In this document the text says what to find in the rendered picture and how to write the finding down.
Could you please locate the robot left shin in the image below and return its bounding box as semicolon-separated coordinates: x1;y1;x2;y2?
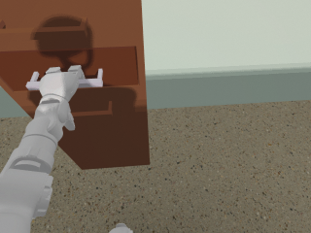
116;223;127;228

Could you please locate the left robot forearm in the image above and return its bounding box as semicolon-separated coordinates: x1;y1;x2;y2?
0;95;69;183

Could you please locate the robot left upper arm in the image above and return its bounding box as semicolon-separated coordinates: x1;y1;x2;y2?
0;168;53;233

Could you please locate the drawer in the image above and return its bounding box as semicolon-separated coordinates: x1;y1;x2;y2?
0;46;138;91

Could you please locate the cabinet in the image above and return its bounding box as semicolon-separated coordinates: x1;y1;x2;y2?
0;0;150;170

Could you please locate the left robot hand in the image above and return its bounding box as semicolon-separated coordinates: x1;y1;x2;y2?
39;65;85;131

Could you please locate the handle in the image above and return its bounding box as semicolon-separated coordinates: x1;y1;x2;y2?
0;26;87;42
71;110;113;119
26;68;103;91

